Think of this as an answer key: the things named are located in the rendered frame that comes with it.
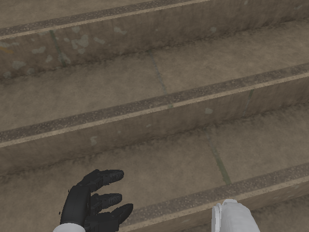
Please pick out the robot left hand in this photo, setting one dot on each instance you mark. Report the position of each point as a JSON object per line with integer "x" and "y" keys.
{"x": 83, "y": 209}

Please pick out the left robot forearm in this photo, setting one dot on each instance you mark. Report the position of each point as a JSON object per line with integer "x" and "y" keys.
{"x": 69, "y": 227}

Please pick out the right robot shin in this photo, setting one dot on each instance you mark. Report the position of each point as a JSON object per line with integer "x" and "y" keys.
{"x": 231, "y": 200}

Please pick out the robot right thigh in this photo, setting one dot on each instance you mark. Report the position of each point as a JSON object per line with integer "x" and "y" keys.
{"x": 232, "y": 217}

